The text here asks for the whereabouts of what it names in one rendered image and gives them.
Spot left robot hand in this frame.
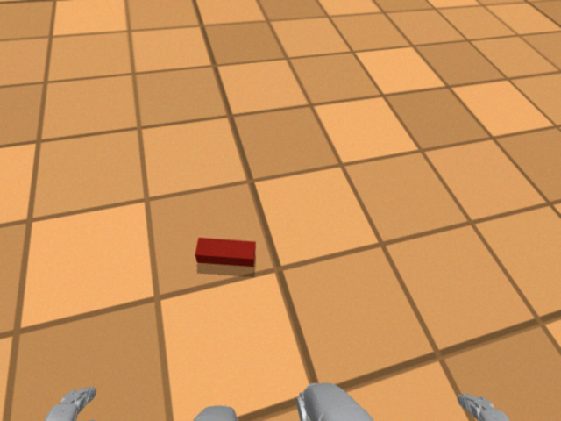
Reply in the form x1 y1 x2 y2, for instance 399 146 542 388
44 387 96 421

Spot right robot hand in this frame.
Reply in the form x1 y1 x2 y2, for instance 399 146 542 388
458 394 510 421

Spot carton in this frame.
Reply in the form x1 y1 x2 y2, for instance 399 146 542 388
195 238 256 267

